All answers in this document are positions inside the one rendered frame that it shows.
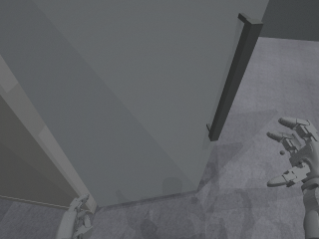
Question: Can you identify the fridge door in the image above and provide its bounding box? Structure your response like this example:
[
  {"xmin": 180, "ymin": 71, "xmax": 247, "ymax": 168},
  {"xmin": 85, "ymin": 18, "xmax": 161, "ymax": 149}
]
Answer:
[{"xmin": 0, "ymin": 0, "xmax": 269, "ymax": 207}]

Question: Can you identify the robot right forearm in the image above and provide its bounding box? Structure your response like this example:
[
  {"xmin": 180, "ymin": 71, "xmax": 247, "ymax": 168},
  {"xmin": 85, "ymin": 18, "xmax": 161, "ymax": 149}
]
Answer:
[{"xmin": 301, "ymin": 177, "xmax": 319, "ymax": 239}]

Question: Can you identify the handle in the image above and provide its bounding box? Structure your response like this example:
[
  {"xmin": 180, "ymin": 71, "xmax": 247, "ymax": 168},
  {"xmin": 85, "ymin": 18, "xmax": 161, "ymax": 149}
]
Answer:
[{"xmin": 206, "ymin": 13, "xmax": 264, "ymax": 141}]

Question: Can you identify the right robot hand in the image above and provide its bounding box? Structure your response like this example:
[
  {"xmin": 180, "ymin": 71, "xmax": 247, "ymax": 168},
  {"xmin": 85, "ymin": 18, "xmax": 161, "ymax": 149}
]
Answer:
[{"xmin": 266, "ymin": 117, "xmax": 319, "ymax": 187}]

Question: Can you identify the left robot hand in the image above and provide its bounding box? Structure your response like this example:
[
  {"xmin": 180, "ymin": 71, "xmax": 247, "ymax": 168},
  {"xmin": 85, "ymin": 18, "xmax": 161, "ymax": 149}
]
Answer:
[{"xmin": 54, "ymin": 193, "xmax": 94, "ymax": 239}]

